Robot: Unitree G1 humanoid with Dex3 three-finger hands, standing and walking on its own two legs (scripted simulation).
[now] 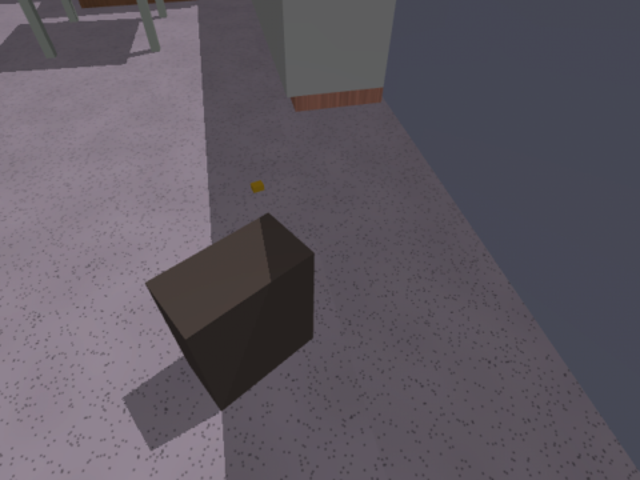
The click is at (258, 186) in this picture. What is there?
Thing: small box
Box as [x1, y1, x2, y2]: [250, 180, 263, 192]
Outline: 260,180 250,183 251,188 254,192 263,189 263,184
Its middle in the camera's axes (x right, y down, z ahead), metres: -0.29 -0.24 +1.89
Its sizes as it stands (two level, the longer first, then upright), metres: 0.054 0.040 0.032
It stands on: the floor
